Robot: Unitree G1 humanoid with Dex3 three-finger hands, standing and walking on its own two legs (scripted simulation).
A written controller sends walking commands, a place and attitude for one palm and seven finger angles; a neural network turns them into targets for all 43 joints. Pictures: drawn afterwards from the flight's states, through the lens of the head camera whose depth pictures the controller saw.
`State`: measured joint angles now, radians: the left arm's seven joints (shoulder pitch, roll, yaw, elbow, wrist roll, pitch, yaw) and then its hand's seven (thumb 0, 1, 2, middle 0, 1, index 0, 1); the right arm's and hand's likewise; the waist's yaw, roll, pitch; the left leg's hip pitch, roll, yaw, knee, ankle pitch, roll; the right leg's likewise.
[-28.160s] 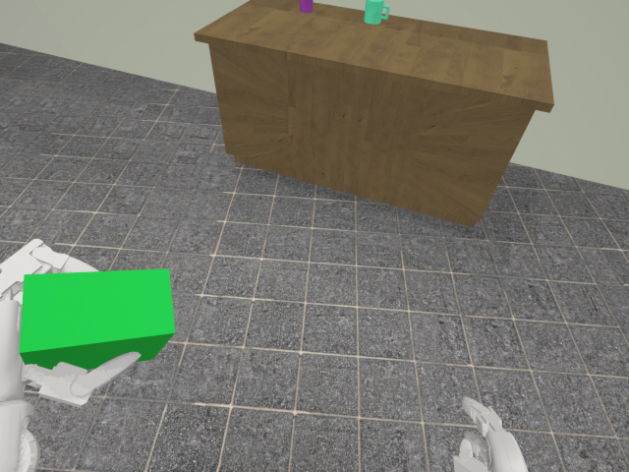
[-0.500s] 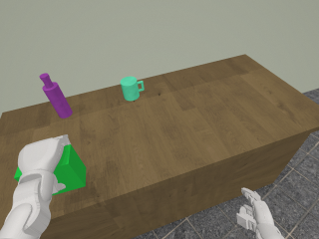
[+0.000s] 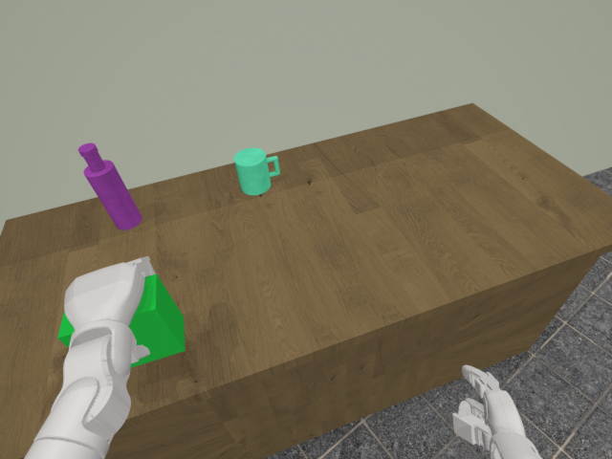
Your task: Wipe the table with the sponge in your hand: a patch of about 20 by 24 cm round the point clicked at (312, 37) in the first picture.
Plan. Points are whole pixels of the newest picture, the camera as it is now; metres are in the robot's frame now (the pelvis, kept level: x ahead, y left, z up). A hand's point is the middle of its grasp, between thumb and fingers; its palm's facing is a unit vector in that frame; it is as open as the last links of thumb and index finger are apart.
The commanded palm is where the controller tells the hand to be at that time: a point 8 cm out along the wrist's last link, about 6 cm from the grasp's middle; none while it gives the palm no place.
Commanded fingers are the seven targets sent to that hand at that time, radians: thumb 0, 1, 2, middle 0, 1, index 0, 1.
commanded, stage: move the sponge above the wiping area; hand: left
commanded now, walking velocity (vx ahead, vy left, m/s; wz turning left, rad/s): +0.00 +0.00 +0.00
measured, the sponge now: (134, 332) +0.25 +0.30 +0.02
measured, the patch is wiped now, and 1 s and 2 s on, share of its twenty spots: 0.00 0.00 0.00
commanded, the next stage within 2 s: lower the sponge onto the table in 1.30 s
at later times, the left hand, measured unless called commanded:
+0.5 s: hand (148, 310) +0.28 +0.28 +0.04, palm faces -0.04 -0.09 -0.99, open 10.1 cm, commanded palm +0.26 +0.27 +0.10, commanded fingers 0.00 0.10 1.30 -1.20 -1.60 -1.20 -1.60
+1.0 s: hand (154, 308) +0.29 +0.28 +0.03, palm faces -0.06 -0.09 -0.99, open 10.1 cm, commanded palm +0.27 +0.28 +0.09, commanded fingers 0.00 0.10 1.30 -1.20 -1.60 -1.20 -1.60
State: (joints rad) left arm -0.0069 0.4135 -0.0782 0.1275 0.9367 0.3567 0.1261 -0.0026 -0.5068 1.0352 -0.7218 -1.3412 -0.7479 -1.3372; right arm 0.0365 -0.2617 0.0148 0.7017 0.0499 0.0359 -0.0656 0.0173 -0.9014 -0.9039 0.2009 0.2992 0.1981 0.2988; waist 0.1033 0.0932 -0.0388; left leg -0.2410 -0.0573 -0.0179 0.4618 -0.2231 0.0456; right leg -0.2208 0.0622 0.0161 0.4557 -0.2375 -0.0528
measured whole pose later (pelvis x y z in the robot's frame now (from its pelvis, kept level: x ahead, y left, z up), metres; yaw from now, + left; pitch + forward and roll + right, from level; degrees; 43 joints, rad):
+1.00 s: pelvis +0.01 +0.00 +0.00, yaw +0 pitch +2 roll +0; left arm -0.12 0.38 -0.11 0.34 0.95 0.35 0.16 0.00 -0.51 1.04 -0.72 -1.34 -0.75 -1.33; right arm 0.07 -0.26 0.00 0.70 0.06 0.07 -0.07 0.02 -0.90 -0.90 0.20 0.30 0.20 0.30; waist 0.07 0.07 -0.06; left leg -0.29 -0.05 -0.02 0.49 -0.24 0.04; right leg -0.26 0.07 0.01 0.47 -0.25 -0.06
